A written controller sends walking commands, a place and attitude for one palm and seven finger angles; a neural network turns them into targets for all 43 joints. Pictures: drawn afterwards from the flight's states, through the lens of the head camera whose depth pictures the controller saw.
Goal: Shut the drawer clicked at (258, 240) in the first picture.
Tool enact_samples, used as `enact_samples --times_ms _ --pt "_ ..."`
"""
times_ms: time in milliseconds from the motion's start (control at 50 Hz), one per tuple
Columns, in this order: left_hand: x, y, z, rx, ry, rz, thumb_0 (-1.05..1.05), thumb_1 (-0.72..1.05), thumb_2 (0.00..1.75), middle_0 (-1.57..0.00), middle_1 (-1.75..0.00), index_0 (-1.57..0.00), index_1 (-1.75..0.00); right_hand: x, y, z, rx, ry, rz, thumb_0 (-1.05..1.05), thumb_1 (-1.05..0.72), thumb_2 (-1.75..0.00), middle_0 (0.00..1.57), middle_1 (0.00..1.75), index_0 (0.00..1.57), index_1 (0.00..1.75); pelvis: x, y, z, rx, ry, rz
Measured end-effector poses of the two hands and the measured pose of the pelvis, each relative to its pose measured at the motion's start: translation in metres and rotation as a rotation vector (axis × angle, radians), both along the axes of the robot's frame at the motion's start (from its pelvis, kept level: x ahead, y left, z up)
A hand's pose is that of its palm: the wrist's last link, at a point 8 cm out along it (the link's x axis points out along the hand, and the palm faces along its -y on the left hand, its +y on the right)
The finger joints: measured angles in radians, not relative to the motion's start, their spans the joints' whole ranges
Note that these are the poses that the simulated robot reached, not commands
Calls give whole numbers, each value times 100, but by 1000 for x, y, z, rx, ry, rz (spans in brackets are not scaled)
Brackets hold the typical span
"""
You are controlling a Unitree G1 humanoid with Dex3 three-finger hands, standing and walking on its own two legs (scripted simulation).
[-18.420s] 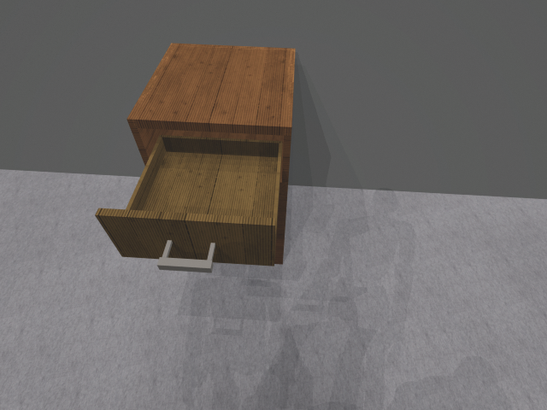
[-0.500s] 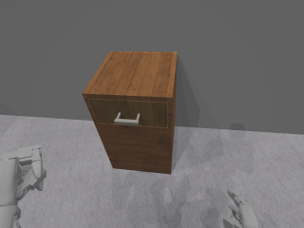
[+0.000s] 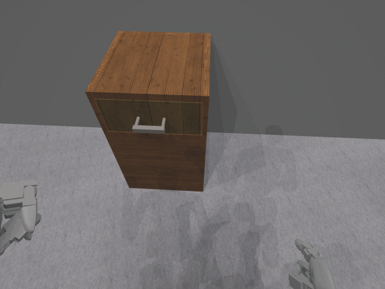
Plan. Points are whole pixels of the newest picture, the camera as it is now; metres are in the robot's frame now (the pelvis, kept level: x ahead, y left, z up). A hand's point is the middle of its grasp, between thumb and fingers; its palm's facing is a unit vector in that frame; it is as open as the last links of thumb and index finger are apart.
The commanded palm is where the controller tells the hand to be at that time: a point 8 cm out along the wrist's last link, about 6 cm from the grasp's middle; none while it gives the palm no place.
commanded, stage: step back with the hand held close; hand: left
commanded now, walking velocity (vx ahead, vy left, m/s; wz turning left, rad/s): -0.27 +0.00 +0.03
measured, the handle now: (149, 124) +0.68 +0.21 -0.17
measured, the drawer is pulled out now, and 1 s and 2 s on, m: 0.00 0.00 0.00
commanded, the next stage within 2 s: stop stepping back and stand still in 0.84 s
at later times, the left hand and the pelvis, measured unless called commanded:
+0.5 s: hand out of the picture +0.09 +0.26 +0.17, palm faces +0.44 -0.76 -0.49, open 3.2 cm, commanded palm +0.03 +0.29 +0.18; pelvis -0.08 +0.00 -0.01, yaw +5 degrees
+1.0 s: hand out of the picture +0.02 +0.23 +0.18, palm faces +0.33 -0.82 -0.46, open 3.2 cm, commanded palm -0.03 +0.28 +0.18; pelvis -0.17 +0.00 -0.02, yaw -2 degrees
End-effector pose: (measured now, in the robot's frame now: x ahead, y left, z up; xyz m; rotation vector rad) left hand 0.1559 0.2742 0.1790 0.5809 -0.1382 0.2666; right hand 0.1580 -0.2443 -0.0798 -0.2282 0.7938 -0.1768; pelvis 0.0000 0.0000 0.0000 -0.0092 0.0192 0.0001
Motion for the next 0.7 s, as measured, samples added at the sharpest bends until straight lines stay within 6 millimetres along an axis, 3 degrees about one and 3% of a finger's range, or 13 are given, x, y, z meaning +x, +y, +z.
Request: enact_samples --times_ms 100,240,500,700 --pt "-21 11 8 17 -66 19 1 89 90 -140 -160 -140 -160 -6 16 3 18 -45 21 1 -91 -90 20 30 20 30 -17 6 -2 -6 -6 3" --pt "-51 19 -5 -10 -70 52 1 89 90 -140 -160 -141 -160 -22 30 5 29 -101 58 1 -91 -90 20 30 21 30 -42 11 -7 -18 -15 12" --pt "-104 17 7 41 -189 71 1 89 90 -141 -160 -141 -160 -58 23 -6 -16 -45 128 1 -90 -90 20 30 21 30 -78 4 -15 -25 -19 90" --pt "-121 35 5 74 -234 27 1 88 90 -141 -160 -141 -160 -93 32 -3 -42 -67 90 1 -91 -90 20 30 21 30 -111 15 -19 -69 -23 97"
